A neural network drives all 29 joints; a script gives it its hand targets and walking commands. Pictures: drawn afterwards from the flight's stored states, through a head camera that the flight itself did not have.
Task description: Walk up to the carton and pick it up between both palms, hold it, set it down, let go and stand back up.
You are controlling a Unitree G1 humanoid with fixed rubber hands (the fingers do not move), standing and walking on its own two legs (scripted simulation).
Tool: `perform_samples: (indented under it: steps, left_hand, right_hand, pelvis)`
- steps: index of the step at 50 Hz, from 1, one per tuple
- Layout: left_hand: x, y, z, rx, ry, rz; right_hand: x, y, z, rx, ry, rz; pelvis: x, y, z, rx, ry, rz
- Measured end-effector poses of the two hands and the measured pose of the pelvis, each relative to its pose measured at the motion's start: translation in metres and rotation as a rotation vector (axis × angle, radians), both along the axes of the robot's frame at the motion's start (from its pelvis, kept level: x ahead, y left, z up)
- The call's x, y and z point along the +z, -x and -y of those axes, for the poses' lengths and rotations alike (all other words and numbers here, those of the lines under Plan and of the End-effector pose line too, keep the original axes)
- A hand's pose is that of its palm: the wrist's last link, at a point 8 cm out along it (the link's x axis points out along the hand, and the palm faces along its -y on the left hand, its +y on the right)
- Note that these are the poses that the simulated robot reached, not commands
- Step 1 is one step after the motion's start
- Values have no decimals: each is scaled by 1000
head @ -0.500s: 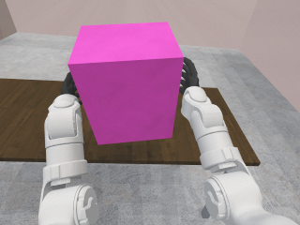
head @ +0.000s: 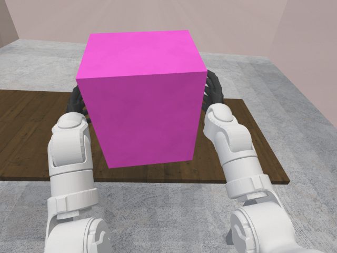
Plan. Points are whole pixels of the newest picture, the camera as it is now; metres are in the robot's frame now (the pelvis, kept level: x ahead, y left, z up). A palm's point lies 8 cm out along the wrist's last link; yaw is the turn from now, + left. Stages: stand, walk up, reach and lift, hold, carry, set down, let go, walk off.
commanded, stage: hold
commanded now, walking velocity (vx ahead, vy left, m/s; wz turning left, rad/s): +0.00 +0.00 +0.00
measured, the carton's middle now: (146, 102) +0.41 +0.02 +0.22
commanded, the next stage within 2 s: set down in 1.80 s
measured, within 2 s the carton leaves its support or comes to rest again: neither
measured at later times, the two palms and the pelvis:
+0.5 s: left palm (77, 118) +0.38 +0.17 +0.20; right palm (208, 99) +0.39 -0.12 +0.24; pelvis +0.02 +0.00 +0.00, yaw +0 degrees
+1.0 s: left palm (84, 112) +0.38 +0.15 +0.21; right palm (214, 104) +0.38 -0.14 +0.23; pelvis +0.01 +0.00 +0.00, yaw +1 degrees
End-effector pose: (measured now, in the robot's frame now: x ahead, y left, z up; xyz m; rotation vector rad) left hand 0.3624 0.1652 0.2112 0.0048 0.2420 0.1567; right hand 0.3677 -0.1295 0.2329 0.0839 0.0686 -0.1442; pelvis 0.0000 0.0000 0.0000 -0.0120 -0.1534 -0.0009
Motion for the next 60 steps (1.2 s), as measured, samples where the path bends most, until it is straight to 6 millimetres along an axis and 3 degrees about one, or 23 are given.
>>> perform_samples:
  steps: [5, 12, 18, 23, 31, 37, 45, 54, 60]
  left_hand:
    - [0, -8, 4, 1, 3, -17]
    - [5, -23, 6, 3, -11, 20]
    - [-7, -32, 1, 2, -4, -6]
    - [-15, -22, -3, -4, -35, 1]
    - [5, -1, -3, 9, -47, 63]
    - [10, 7, -2, 0, -11, 37]
    - [-2, -8, 9, -19, -11, -31]
    - [2, -29, 6, 6, -28, 20]
    - [-9, -30, -3, -3, -13, 6]
  right_hand:
    - [-6, -5, 4, -12, 8, -22]
    - [1, -19, 5, -18, 2, 16]
    - [-3, -29, -1, -16, 4, 1]
    - [1, -24, -6, -3, -10, 23]
    - [19, -4, -7, 8, -25, 87]
    - [9, 4, -1, 10, -4, 43]
    - [-13, -4, 11, -17, 16, -39]
    - [-2, -24, 5, -24, 25, 19]
    - [2, -27, -6, -24, 2, 22]
  pelvis:
    - [0, 0, 1, 3, 0, -1]
    - [1, -9, 2, 6, -1, -14]
    - [1, -17, 1, 4, 0, -24]
    - [1, -20, 0, 4, 1, -27]
    - [1, -11, 1, 4, 0, -13]
    - [0, -1, 2, 4, -1, 1]
    - [0, 2, 4, 8, -2, 5]
    - [1, -14, 3, 9, -1, -17]
    - [1, -21, 0, 1, 0, -23]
